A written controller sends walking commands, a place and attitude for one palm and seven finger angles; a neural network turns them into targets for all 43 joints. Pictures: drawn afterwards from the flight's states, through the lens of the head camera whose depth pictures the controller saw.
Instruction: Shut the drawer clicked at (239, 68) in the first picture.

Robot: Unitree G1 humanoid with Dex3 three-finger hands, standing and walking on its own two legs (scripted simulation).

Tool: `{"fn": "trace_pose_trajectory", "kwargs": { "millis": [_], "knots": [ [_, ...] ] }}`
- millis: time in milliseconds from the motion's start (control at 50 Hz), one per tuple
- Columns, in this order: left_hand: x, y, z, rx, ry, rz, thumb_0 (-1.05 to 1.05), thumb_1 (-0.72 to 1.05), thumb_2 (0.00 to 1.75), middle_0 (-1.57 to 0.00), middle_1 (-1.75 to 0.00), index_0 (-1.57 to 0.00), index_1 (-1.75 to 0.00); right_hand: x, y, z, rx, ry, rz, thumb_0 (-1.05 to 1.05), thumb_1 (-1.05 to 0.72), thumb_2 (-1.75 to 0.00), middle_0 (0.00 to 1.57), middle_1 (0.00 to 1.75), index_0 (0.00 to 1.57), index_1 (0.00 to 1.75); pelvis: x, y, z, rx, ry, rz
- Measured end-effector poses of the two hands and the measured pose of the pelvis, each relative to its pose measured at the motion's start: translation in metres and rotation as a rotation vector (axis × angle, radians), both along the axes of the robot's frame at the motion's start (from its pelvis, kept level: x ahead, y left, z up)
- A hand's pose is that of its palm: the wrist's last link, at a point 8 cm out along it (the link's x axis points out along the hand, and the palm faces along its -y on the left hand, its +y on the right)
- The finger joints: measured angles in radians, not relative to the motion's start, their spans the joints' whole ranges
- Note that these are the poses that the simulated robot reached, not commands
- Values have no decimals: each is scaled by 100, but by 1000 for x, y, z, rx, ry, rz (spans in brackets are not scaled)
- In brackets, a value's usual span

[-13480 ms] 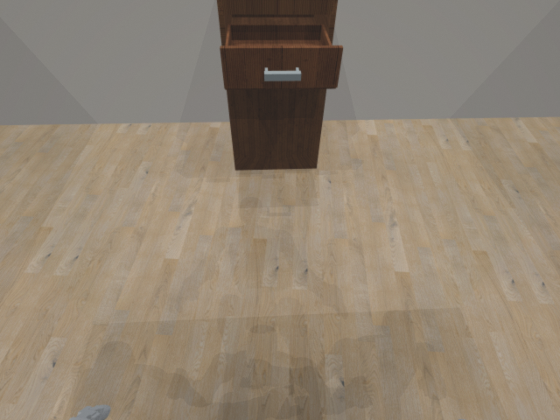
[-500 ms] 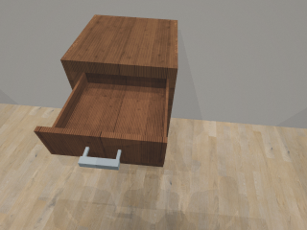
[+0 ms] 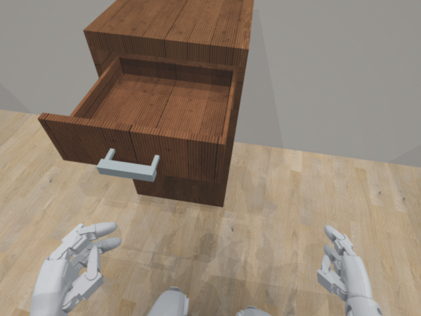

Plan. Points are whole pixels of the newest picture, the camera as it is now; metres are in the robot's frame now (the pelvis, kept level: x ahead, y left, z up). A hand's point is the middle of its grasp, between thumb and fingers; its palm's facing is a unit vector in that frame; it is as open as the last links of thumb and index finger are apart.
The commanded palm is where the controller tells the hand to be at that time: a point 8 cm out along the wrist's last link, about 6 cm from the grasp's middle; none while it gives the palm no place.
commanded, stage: raise the hand and make a fist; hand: left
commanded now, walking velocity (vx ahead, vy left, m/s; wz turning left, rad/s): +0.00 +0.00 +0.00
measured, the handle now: (130, 163) +0.41 +0.23 +0.03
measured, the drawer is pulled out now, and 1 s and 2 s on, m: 0.30 0.30 0.30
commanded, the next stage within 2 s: bring the fist close to the handle in 1.36 s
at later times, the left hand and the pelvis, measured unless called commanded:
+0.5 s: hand (97, 235) +0.22 +0.21 +0.08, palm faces -0.04 -1.00 -0.04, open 3.2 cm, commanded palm +0.19 +0.26 +0.09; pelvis +0.04 +0.03 +0.03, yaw -1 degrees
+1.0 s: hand (100, 222) +0.22 +0.19 +0.12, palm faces -0.03 -1.00 -0.05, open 3.2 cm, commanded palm +0.20 +0.24 +0.13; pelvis +0.04 +0.05 +0.03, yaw +0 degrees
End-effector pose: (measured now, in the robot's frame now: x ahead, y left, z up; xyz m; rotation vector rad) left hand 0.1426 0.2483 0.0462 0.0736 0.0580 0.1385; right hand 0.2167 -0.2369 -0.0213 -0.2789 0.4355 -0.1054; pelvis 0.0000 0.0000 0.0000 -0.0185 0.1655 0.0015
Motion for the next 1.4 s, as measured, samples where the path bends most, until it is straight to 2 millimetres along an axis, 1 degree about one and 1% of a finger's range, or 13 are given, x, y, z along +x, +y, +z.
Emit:
{"fn": "trace_pose_trajectory", "kwargs": {
  "millis": [60, 100, 200, 260, 360, 440, 560, 700, 800, 880, 1060, 1200, 1400],
  "knots": [
    [10, -1, 33, 47, -185, -38, 2, 90, 90, -63, -77, -63, -76, -6, 10, -20, 32, 28, 26, 1, -90, -90, 20, 30, 20, 30, -3, -3, -5, -16, -2, 14],
    [27, -11, 44, 53, -235, -135, 2, 90, 90, -67, -81, -67, -81, -15, 16, -32, 61, 58, 28, 1, -90, -90, 20, 30, 20, 30, -4, -4, -6, -21, -4, 17],
    [79, -30, 22, -13, 6, -340, 1, 90, 90, -77, -92, -77, -92, -47, 19, -48, 125, 164, -56, 1, -90, -90, 21, 30, 20, 30, 1, -3, 2, -6, -9, 2],
    [94, -21, 14, -73, 119, -267, 1, 90, 90, -83, -99, -83, -98, -65, 11, -46, 124, 222, -129, 1, -90, -90, 21, 30, 20, 30, 10, -1, 12, 5, -7, -15],
    [87, 15, 42, -34, 24, -62, 1, 90, 90, -93, -109, -92, -109, -78, -6, -37, 88, 292, -215, 1, -90, -90, 21, 30, 20, 30, 29, 5, 25, 13, 1, -32],
    [70, 27, 48, 22, 12, -87, 1, 91, 90, -100, -118, -100, -117, -66, -10, -29, 48, 293, -200, 1, -90, -90, 20, 30, 20, 30, 37, 16, 28, 0, 10, -18],
    [56, 4, 31, -84, 86, -230, 1, 91, 90, -112, -131, -112, -131, -24, 8, -9, 11, 162, -132, 1, -90, -90, 20, 30, 20, 30, 38, 34, 28, -18, 17, -9],
    [65, 5, 67, -48, -103, -164, 2, 90, 90, -127, -146, -127, -146, 18, 56, 9, 67, 46, -20, 1, -90, -90, 20, 30, 20, 30, 39, 45, 27, -25, 2, -4],
    [66, -1, 71, -55, -67, -192, 1, 90, 90, -134, -154, -134, -154, 26, 86, 15, 126, 24, 39, 1, -90, -90, 21, 30, 20, 30, 38, 52, 29, -31, -22, 1],
    [63, -10, 64, -64, 15, -231, 1, 90, 90, -137, -157, -137, -157, 20, 95, 17, 137, 39, 49, 1, -90, -90, 21, 30, 20, 30, 37, 53, 31, -29, -37, -3],
    [65, -2, 88, -21, -84, -160, 1, 90, 90, -140, -160, -140, -160, -11, 75, 4, 104, 126, 18, 1, -90, -90, 21, 30, 20, 30, 35, 48, 34, -27, -54, -1],
    [74, -17, 68, -29, 30, -219, 1, 90, 90, -140, -160, -140, -160, -31, 44, -2, 84, 175, -58, 1, -90, -90, 21, 30, 20, 30, 35, 38, 36, -15, -49, -8],
    [75, -12, 90, 15, -60, -137, 1, 90, 90, -140, -160, -140, -160, -24, 17, -3, 90, 152, -77, 1, -90, -90, 20, 30, 20, 30, 43, 19, 38, -5, -46, -6]
  ]
}}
